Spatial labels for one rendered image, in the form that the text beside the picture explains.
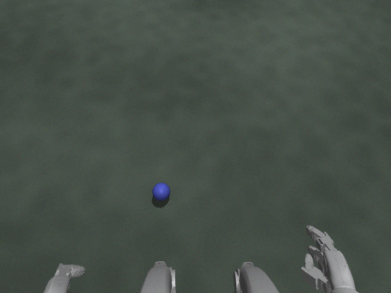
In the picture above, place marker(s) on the right robot hand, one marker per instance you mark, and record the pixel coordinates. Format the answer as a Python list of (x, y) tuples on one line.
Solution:
[(333, 269)]

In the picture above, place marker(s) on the left robot hand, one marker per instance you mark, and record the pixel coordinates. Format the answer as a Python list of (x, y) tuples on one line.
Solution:
[(60, 283)]

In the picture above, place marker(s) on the ball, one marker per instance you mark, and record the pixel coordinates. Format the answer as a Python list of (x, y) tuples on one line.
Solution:
[(161, 191)]

